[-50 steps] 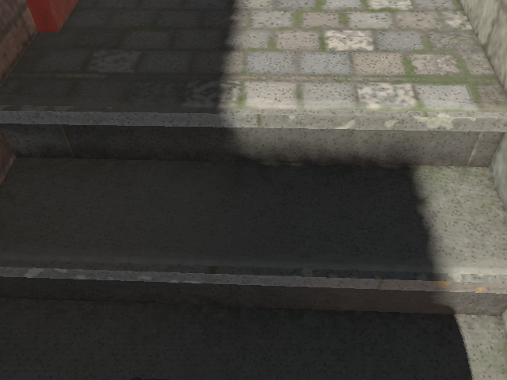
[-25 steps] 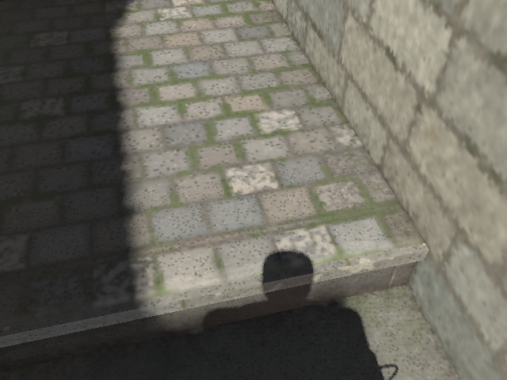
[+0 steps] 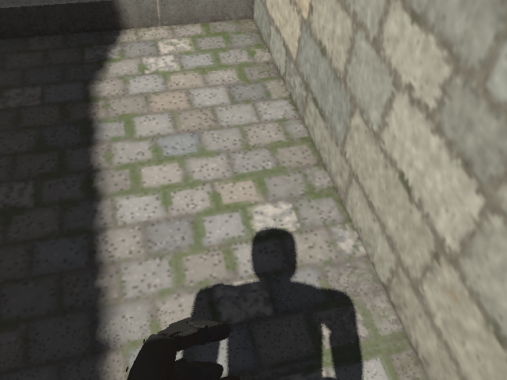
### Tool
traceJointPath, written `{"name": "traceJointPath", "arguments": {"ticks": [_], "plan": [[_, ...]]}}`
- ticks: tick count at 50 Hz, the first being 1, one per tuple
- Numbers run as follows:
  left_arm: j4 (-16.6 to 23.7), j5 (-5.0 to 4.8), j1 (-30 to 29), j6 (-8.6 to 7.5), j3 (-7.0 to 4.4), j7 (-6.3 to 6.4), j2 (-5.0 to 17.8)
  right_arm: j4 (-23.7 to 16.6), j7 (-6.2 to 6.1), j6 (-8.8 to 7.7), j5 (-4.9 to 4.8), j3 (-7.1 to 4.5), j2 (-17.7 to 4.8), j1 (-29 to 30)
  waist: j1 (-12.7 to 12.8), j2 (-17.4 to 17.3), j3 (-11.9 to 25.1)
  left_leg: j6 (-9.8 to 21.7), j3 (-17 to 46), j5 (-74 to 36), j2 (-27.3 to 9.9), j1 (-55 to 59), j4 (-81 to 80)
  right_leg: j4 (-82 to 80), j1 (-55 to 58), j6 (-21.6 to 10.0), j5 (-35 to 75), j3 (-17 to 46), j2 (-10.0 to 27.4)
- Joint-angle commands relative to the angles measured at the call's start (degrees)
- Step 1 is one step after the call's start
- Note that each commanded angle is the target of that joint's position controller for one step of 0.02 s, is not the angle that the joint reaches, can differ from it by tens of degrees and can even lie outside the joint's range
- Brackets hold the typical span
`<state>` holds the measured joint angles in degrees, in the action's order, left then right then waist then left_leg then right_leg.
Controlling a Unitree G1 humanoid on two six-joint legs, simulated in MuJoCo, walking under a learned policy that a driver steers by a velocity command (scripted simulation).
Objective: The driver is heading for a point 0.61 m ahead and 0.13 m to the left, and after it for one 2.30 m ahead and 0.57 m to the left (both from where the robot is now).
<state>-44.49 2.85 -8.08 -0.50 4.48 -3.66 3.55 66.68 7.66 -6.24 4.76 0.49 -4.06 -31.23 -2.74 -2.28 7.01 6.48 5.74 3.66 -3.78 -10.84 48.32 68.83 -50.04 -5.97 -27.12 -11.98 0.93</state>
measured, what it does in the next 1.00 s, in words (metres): climbs, turning left: left foot 0.16 m higher, then right foot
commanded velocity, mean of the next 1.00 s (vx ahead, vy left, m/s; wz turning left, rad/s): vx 0.42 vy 0.00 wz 0.27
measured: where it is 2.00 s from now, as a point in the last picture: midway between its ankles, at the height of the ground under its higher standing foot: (177, 334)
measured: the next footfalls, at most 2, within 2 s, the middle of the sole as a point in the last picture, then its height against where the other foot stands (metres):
left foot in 0.40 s outside the picture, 0.16 m higher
right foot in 0.98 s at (237, 253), level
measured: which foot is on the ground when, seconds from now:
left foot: up 0.00-0.38, down 0.40-1.00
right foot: down 0.00-0.46, up 0.48-0.96, down 0.98-1.00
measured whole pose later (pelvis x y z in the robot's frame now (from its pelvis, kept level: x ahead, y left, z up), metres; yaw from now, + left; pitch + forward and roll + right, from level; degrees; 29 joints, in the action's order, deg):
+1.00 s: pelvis +0.52 +0.10 +0.26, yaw +15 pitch +1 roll +2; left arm -45.9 0.4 7.4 -5.2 -1.6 -5.1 12.6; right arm 55.7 2.0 -8.0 0.2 -4.6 -14.4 -13.0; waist -0.8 1.9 0.7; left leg 1.5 -3.7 24.4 2.9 -0.6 24.8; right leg 32.9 -30.2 -1.6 3.2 2.3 2.7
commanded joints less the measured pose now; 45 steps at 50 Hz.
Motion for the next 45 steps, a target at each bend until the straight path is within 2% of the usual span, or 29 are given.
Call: {"name": "traceJointPath", "arguments": {"ticks": [1,2,3,4,5,7,9,10,13,14,15,16,18,20,21,22,23,24,25,26,28,29,30,31,33,36,38,41,45], "plan": [[-11.9,-0.16,30.9,-2.34,-5.94,2.12,14.2,-0.7,0.26,-0.09,-2.97,-3.09,-4.2,4.0,11.7,5.8,1.3,0.8,8.8,-8.9,3.8,-40.8,64.3,-44.4,37.4,-15.9,4.3,52.3,19.8],[-13.6,-0.90,25.8,-3.33,-5.92,2.15,11.2,-4.2,-1.27,-0.74,-2.69,-3.33,-3.8,11.0,8.7,3.2,-0.1,3.4,6.1,-2.7,4.4,-45.1,71.7,-43.2,34.7,-16.0,10.2,43.6,19.7],[-14.7,-1.40,20.9,-3.62,-4.47,1.95,4.8,-7.3,-1.91,-0.14,-2.60,-3.00,-3.9,16.9,5.8,-1.4,1.1,6.2,6.1,0.2,3.2,-49.3,73.7,-42.1,35.9,-13.5,15.2,35.5,19.3],[-16.0,-1.28,18.2,-3.92,-2.57,1.67,-0.9,-8.9,-2.07,1.17,-2.26,-2.21,-1.9,17.7,2.5,-3.0,0.9,8.7,5.8,0.3,0.8,-50.1,70.1,-43.0,34.1,-10.1,18.2,27.7,17.6],[-16.6,-0.30,19.2,-4.67,-2.18,1.24,-3.3,-9.8,-2.17,2.78,-2.08,-1.94,-0.8,17.1,0.0,-2.5,0.0,10.0,3.5,-0.9,-0.8,-51.9,67.8,-44.1,33.7,-8.5,21.9,21.2,16.3],[-16.9,1.27,19.9,-5.78,-3.55,1.26,-1.1,-11.2,-1.75,4.79,-3.19,-0.65,1.9,17.9,-1.4,2.7,-3.9,10.8,-0.1,7.4,-2.3,-55.9,73.0,-49.9,31.1,-8.4,20.5,11.7,15.5],[-18.5,3.71,20.3,-6.72,-3.12,1.23,-0.2,-16.6,-2.25,6.07,-4.03,0.95,2.4,25.6,-1.8,6.4,-7.6,13.0,-2.4,14.3,-2.3,-61.5,79.7,-55.5,27.9,-8.9,16.1,7.6,14.9],[-20.4,5.10,22.6,-6.71,-2.46,1.11,-0.4,-19.5,-2.52,6.44,-4.19,1.77,1.6,29.0,-2.2,6.1,-7.6,14.7,-2.7,15.2,-2.6,-65.5,80.1,-56.4,29.1,-7.8,14.7,6.3,14.2],[-21.6,5.62,27.4,-7.28,-2.10,0.70,4.1,-24.9,-3.39,7.23,-4.65,2.05,-5.6,37.4,-0.9,1.0,-2.8,13.3,-4.5,7.5,-5.5,-65.5,55.0,-59.8,34.3,-5.4,12.8,1.5,12.2],[-18.2,4.37,24.7,-6.50,-2.72,-0.65,7.6,-26.9,-3.20,8.56,-4.92,1.99,-7.3,42.5,0.2,2.6,-3.8,9.6,-9.4,13.9,-5.3,-53.5,41.7,-67.2,27.0,-6.4,15.9,-2.7,13.3],[-19.2,3.70,30.4,-6.39,-2.74,-1.22,9.1,-27.9,-2.66,9.30,-5.10,2.49,-6.2,48.0,3.2,5.0,-3.3,7.2,-12.4,18.0,-3.0,-47.9,41.1,-69.4,25.7,-7.5,17.6,-2.7,13.7],[-17.4,2.36,31.6,-6.77,-3.04,-0.91,11.1,-25.7,-1.70,8.75,-4.48,2.63,-3.5,43.8,2.2,8.7,-4.7,5.2,-14.9,18.9,-1.4,-45.5,42.6,-67.7,29.8,-6.8,28.3,-5.5,14.9],[-17.2,1.47,35.6,-7.32,-4.22,-0.55,15.3,-25.3,-1.29,7.13,-3.44,2.11,-4.3,42.0,0.8,7.9,-5.3,4.7,-17.0,19.6,2.9,-42.3,31.8,-60.9,41.6,-7.4,64.1,-6.3,16.2],[-16.3,0.77,36.4,-7.30,-5.64,-0.27,18.5,-23.3,-1.62,5.46,-3.65,1.23,-5.5,36.3,-1.5,12.1,-2.9,4.8,-16.9,19.1,6.9,-38.3,21.3,-50.6,55.2,-6.4,88.0,-5.6,18.0],[-15.2,0.92,35.7,-7.43,-6.03,-0.05,18.5,-22.1,-2.62,4.69,-3.18,0.27,-7.2,31.4,-3.0,12.5,0.3,5.9,-14.5,9.8,8.3,-29.2,19.2,-43.9,53.8,-5.2,92.9,-5.8,17.1],[-14.7,2.55,42.5,-8.26,-5.57,0.31,14.5,-22.1,-3.77,4.24,-5.57,-0.16,-10.4,29.6,0.3,6.3,9.4,8.9,-3.6,-0.5,7.6,-7.8,20.7,-34.6,36.7,-2.0,85.3,-2.7,13.1],[-14.1,2.81,41.5,-8.39,-5.86,-0.49,15.5,-20.1,-4.69,4.85,-3.93,-1.87,-12.9,20.7,-4.0,2.2,11.5,10.1,6.7,1.8,6.4,5.2,9.2,-23.2,25.5,0.6,62.2,0.3,8.6],[-11.5,2.49,37.4,-7.48,-5.62,-2.49,10.9,-15.2,-5.29,5.53,-2.32,-3.23,-18.8,8.2,-5.6,-7.4,13.6,13.8,29.0,5.1,-1.3,16.2,-10.9,-6.7,10.3,4.0,18.8,8.5,0.5],[-10.6,-0.35,34.6,-5.96,-6.93,-3.51,12.3,-12.7,-5.74,4.68,-3.16,-6.92,-25.8,3.1,-7.4,-6.3,13.0,11.5,41.0,11.5,-4.9,11.2,-20.3,20.7,6.3,5.1,20.0,22.2,-2.6],[-10.1,-0.27,32.9,-6.18,-7.19,-3.07,11.7,-12.9,-5.98,2.89,-4.49,-7.09,-24.1,6.6,-4.8,-7.3,8.6,7.5,37.3,18.8,-4.0,3.2,-20.4,30.5,1.9,4.7,24.4,28.3,-2.2],[-8.2,-0.38,29.3,-7.25,-5.39,-1.86,7.8,-12.3,-4.95,2.20,-4.97,-5.27,-15.6,13.6,-0.4,-1.1,1.9,8.0,35.2,10.5,-4.2,-6.0,-17.6,44.3,-5.8,2.5,24.5,27.4,-3.5],[-7.0,-0.68,26.5,-7.19,-4.53,-0.88,6.3,-12.2,-4.47,2.40,-3.91,-3.65,-10.5,17.9,2.4,3.5,2.1,8.5,32.7,10.7,-4.1,-9.7,-18.4,46.6,-8.5,1.1,24.6,27.2,-3.1],[-7.3,-0.39,27.5,-6.28,-5.14,0.22,8.4,-12.4,-3.69,2.23,-1.67,-2.18,-6.5,20.8,4.9,7.0,0.9,9.6,29.7,7.0,-4.7,-12.9,-19.2,43.1,-10.2,1.9,26.2,27.0,-1.5],[-7.8,-0.16,27.4,-5.57,-5.18,0.42,9.2,-11.9,-3.81,1.82,-1.79,-1.79,-5.8,22.6,6.6,6.1,0.9,8.4,24.5,3.5,-4.4,-13.6,-19.6,40.1,-11.8,2.0,25.4,25.5,-0.6],[-8.1,0.22,25.0,-4.47,-5.18,-0.32,9.5,-11.8,-4.03,0.40,-1.69,-2.30,-7.4,20.9,6.8,3.5,-1.0,6.3,13.6,9.9,-2.4,-17.2,-22.9,29.6,-9.6,3.1,20.9,21.4,2.6],[-3.7,-0.69,18.0,-6.18,-5.95,-1.02,11.2,-12.9,-5.28,-1.29,-0.56,-2.99,-11.3,15.8,4.3,1.4,-1.7,3.2,4.0,-18.6,-1.2,-13.2,-24.4,14.8,-4.9,4.9,24.5,16.0,3.6],[-1.9,-1.21,15.1,-6.39,-5.88,-2.78,10.9,-14.2,-4.96,-1.39,-1.76,-3.67,-14.0,15.5,3.2,1.2,-1.9,3.5,-0.8,-24.2,-1.2,-11.8,-27.8,-3.9,5.2,6.5,35.6,15.3,5.3],[-0.6,-1.96,14.7,-5.09,-5.57,-4.35,10.4,-12.1,-4.28,-1.10,-2.38,-4.91,-16.8,12.5,2.5,-1.1,-8.1,5.0,-2.6,-21.2,-4.4,-7.8,-32.6,-18.9,12.0,7.1,42.5,15.1,4.2],[1.5,-2.65,14.0,-4.09,-6.36,-3.42,11.7,-11.6,-4.56,-2.48,-2.52,-5.72,-16.7,14.8,2.6,-2.0,-10.4,3.7,-3.6,-24.5,-7.8,5.2,-31.4,-28.1,13.2,6.4,38.2,15.6,3.6]]}}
